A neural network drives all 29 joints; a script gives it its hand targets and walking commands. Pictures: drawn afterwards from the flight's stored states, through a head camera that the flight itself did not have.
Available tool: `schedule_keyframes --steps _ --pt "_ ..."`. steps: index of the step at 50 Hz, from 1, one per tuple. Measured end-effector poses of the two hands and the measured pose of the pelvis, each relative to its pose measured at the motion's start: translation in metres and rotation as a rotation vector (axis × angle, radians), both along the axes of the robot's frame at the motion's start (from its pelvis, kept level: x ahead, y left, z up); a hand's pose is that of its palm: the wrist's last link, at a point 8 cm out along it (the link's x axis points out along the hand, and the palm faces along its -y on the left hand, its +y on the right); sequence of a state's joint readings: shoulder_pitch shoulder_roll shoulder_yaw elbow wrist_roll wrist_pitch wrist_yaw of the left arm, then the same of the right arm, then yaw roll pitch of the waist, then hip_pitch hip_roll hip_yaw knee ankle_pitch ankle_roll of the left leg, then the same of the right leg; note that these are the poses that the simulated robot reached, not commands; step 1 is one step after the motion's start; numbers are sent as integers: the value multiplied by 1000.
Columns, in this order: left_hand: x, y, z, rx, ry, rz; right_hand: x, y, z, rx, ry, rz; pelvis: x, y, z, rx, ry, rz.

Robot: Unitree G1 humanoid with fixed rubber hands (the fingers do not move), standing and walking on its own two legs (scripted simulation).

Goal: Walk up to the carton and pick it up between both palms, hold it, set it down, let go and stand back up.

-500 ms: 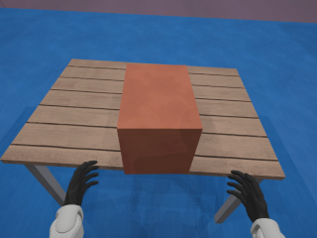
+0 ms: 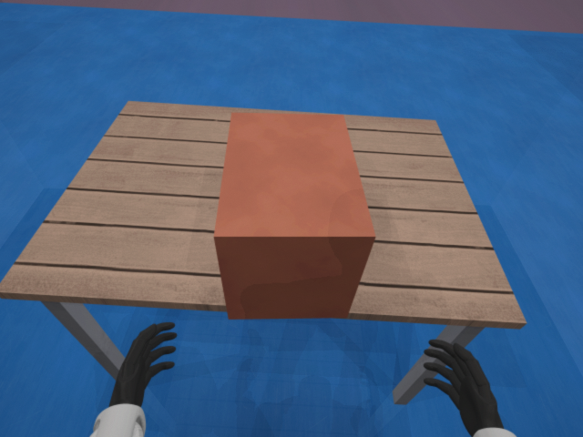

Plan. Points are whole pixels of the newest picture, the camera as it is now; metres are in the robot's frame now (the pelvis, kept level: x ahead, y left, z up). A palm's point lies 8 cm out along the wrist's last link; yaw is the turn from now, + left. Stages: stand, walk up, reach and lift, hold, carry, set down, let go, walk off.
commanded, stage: set down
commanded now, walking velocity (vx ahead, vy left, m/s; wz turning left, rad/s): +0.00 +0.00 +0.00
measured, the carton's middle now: (288, 213) +0.49 +0.04 -0.01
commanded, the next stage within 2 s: let go in 1.10 s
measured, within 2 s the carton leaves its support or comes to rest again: neither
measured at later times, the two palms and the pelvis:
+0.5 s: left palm (128, 405) +0.15 +0.23 -0.04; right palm (471, 425) +0.17 -0.22 -0.04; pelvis +0.00 +0.00 +0.00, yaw +0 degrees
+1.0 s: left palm (133, 408) +0.15 +0.23 -0.06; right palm out of the picture +0.16 -0.22 -0.06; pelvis +0.00 +0.00 +0.00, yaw +0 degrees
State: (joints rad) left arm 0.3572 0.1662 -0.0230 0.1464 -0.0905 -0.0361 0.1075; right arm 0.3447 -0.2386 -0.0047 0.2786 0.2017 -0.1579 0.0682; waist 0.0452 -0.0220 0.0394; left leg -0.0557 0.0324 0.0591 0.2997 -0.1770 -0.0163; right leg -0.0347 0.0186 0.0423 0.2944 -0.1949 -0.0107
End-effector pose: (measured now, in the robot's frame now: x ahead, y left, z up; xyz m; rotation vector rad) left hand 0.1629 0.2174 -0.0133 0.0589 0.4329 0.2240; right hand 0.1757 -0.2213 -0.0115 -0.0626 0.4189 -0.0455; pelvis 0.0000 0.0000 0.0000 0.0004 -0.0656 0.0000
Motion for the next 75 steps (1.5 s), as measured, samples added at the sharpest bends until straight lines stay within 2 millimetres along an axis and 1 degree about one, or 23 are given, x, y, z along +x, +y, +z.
schedule_keyframes --steps 15,32,46,66,75 --pt "-8 6 -20 12 93 4 -5 -5 -19 -30 80 -1 5 1 0 -1 9 1" --pt "-12 10 -33 24 188 -22 -13 -1 -35 -57 152 6 1 1 0 -1 2 7" --pt "-9 8 -47 26 270 -52 -18 -4 -48 -91 220 -1 -2 4 -1 0 2 1" --pt "-2 20 -64 50 392 -93 -17 -1 -71 -116 300 -12 4 8 -2 -1 17 -4" --pt "4 23 -65 55 401 -107 -16 0 -75 -122 306 -18 8 9 -2 -3 17 -3"
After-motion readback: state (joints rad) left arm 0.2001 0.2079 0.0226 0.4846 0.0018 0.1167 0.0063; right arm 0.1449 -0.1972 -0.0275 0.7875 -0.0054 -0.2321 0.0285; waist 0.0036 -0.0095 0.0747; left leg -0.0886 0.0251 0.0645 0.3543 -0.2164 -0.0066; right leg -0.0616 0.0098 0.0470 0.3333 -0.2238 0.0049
